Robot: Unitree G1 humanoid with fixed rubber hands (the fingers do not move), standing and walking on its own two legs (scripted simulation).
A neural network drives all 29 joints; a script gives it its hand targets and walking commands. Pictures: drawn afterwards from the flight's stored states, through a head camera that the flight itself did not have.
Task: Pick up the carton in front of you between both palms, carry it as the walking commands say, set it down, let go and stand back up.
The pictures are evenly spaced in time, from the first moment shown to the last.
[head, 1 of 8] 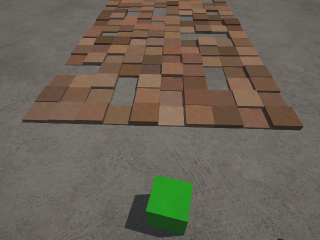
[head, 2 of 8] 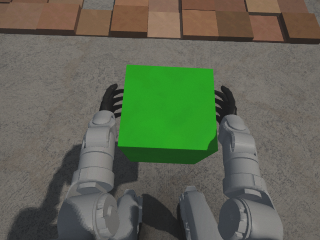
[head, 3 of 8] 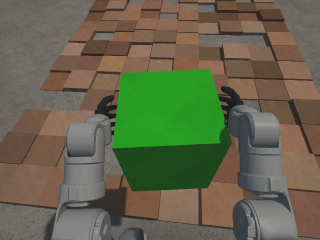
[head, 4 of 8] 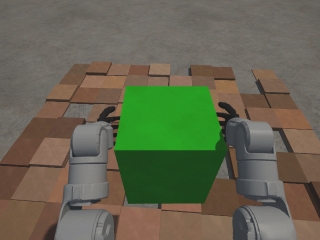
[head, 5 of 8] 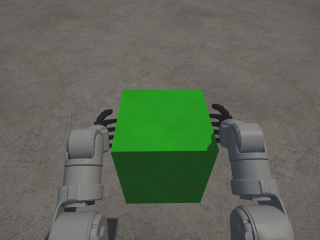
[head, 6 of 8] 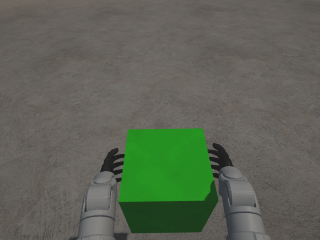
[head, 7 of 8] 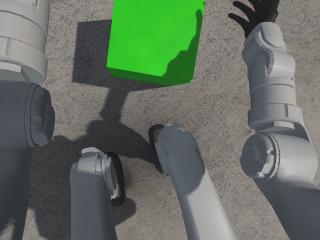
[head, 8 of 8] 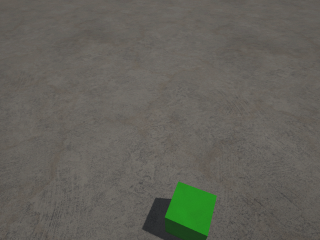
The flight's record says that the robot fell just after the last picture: no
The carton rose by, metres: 0.79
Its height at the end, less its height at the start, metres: +0.00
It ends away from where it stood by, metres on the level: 6.34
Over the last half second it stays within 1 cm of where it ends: yes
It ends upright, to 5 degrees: yes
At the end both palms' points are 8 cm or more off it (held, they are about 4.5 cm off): yes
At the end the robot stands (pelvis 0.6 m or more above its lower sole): yes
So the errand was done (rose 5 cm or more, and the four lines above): yes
